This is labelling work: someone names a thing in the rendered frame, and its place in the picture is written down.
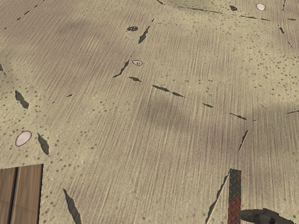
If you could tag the robot right hand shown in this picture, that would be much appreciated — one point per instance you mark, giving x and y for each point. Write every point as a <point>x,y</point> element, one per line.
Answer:
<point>263,216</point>

